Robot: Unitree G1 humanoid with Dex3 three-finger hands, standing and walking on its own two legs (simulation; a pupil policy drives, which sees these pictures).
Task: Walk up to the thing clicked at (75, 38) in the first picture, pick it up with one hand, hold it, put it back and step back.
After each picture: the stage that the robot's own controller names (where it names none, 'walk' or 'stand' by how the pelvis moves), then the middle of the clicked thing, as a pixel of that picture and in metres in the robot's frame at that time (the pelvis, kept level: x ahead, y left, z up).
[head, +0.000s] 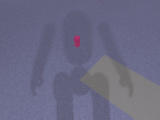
stand; (77, 41) +1.33 +0.10 -0.72
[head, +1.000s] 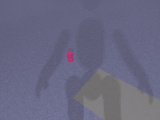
walk; (70, 56) +1.20 +0.28 -0.70
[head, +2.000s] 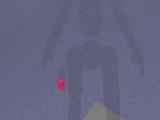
walk; (60, 84) +0.73 +0.31 -0.71
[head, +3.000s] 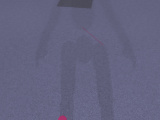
walk; out of the picture +0.44 +0.21 -0.71
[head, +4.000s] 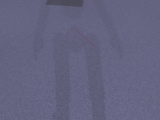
stand; out of the picture +0.30 +0.21 -0.71
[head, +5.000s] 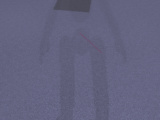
stand; out of the picture +0.30 +0.20 -0.72
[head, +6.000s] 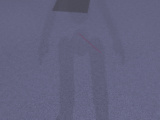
stand; out of the picture +0.32 +0.20 -0.73
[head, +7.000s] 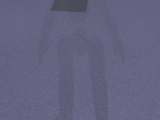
stand; out of the picture +0.30 +0.21 -0.73
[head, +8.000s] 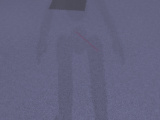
stand; out of the picture +0.30 +0.21 -0.73
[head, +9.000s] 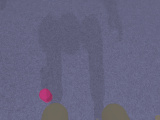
go down; (46, 95) +0.34 +0.21 -0.52
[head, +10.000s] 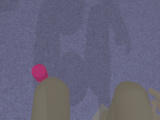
go down; (40, 74) +0.39 +0.23 -0.32
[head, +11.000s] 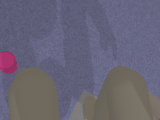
close in; (7, 63) +0.37 +0.25 -0.25
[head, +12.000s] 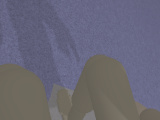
close; out of the picture +0.37 +0.27 -0.22
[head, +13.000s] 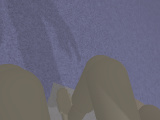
close; out of the picture +0.36 +0.28 -0.22
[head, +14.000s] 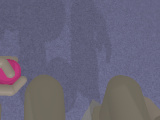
lift; (9, 75) +0.31 +0.26 -0.08
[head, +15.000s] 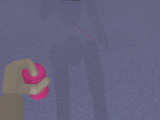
hold; (36, 82) +0.33 +0.17 +0.04
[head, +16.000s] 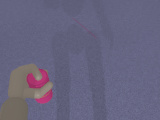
hold; (40, 86) +0.32 +0.17 +0.00
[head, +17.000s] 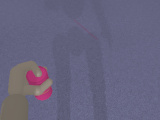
hold; (40, 83) +0.33 +0.17 +0.00
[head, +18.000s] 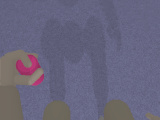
crouch; (31, 71) +0.37 +0.20 -0.07
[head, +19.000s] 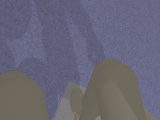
lower; out of the picture +0.38 +0.27 -0.22
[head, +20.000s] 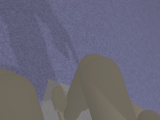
lower; out of the picture +0.39 +0.29 -0.23
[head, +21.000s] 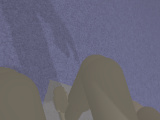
lower; out of the picture +0.39 +0.29 -0.22
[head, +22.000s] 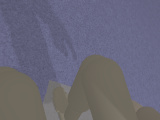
lower; out of the picture +0.38 +0.30 -0.22
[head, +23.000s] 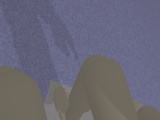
loosen; out of the picture +0.38 +0.30 -0.22
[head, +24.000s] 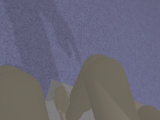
withdraw; out of the picture +0.37 +0.28 -0.23
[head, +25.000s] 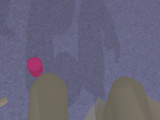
walk; (35, 67) +0.40 +0.23 -0.31
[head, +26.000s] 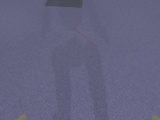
stand; out of the picture +0.32 +0.19 -0.66
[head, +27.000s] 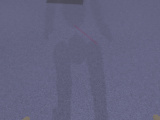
stand; out of the picture +0.34 +0.20 -0.66
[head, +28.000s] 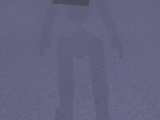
stand; out of the picture +0.34 +0.20 -0.69
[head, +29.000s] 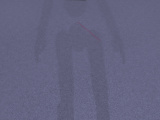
walk; out of the picture +0.36 +0.19 -0.72
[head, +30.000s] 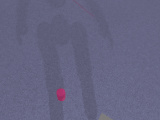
walk; (61, 94) +0.50 +0.14 -0.70
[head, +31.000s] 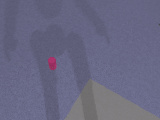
walk; (52, 63) +0.76 +0.25 -0.70
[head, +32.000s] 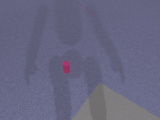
stand; (66, 67) +0.93 +0.20 -0.71
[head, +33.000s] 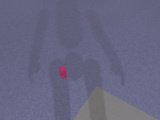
stand; (63, 72) +0.92 +0.24 -0.73
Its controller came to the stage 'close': yes
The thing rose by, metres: 0.71
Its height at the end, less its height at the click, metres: +0.00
